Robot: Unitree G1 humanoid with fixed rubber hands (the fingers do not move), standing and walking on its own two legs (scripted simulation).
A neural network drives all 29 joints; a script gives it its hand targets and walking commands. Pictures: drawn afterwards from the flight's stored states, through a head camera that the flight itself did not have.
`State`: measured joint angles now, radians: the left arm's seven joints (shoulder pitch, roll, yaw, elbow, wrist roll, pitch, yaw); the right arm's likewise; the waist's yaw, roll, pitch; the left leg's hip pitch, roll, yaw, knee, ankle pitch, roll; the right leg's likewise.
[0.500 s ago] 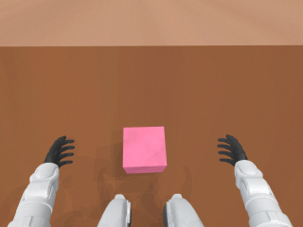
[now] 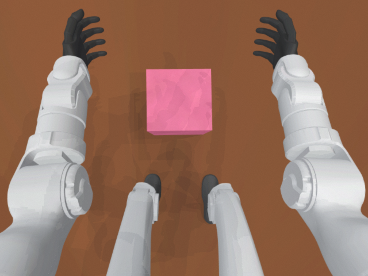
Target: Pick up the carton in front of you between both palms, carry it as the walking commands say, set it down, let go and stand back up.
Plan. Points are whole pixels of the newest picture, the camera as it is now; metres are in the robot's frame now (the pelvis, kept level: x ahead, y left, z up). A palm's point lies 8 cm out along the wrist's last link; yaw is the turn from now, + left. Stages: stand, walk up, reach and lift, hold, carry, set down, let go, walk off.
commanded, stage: reach and lift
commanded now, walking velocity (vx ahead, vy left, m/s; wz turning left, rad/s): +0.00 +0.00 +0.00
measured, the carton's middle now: (178, 106) +0.50 +0.01 -0.52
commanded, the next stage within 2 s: none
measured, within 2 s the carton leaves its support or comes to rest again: leaves its support in 1.68 s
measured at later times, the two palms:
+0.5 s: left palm (111, 96) +0.49 +0.21 -0.32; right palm (245, 94) +0.51 -0.18 -0.32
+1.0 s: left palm (127, 102) +0.50 +0.19 -0.46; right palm (232, 102) +0.51 -0.17 -0.46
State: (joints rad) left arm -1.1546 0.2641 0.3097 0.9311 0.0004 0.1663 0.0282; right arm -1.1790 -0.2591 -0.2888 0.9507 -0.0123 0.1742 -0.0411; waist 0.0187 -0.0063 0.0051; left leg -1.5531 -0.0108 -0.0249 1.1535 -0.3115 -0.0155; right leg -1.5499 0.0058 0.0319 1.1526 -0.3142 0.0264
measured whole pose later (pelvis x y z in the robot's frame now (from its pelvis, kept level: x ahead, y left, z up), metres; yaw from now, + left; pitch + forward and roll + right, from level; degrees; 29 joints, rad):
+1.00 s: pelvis -0.02 +0.00 -0.27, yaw +0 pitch +38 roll +0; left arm -1.38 0.37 0.07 1.11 -0.24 0.01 0.10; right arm -1.39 -0.34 -0.07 1.10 0.23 0.02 -0.13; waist 0.01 0.00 0.35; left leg -2.28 -0.03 -0.04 2.19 -0.57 -0.04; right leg -2.28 0.04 0.04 2.19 -0.57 0.05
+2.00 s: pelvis -0.02 +0.00 -0.23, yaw +0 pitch +41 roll +0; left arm -1.14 0.12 0.35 0.83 0.05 0.29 0.10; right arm -1.13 -0.07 -0.38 0.81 -0.06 0.28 -0.12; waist 0.01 -0.01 -0.04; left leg -2.22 -0.09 -0.08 2.06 -0.54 -0.08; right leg -2.21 0.11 0.07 2.06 -0.56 0.08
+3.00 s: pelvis +0.05 -0.01 +0.04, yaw +1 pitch +25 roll +0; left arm -0.51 -0.09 0.34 0.63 0.18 0.31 0.05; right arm -0.49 0.11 -0.35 0.61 -0.18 0.30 -0.06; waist 0.00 0.00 -0.23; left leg -1.10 -0.09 -0.13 1.10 -0.43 -0.04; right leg -1.10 0.09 0.13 1.11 -0.44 0.03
